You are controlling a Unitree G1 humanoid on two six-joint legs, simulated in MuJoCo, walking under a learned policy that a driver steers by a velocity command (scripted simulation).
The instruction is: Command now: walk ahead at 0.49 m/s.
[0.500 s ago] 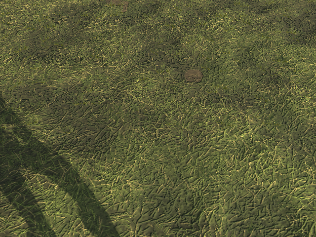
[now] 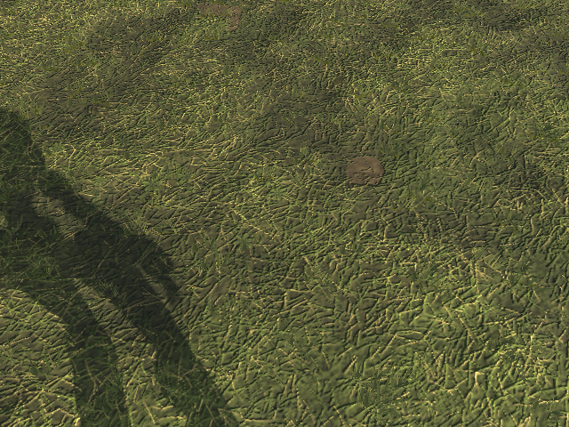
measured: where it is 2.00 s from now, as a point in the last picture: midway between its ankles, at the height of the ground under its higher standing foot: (396, 232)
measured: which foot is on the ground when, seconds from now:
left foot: up 0.00-0.36, down 0.38-0.94, up 0.96-1.00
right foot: down 0.00-0.40, up 0.42-0.92, down 0.94-1.00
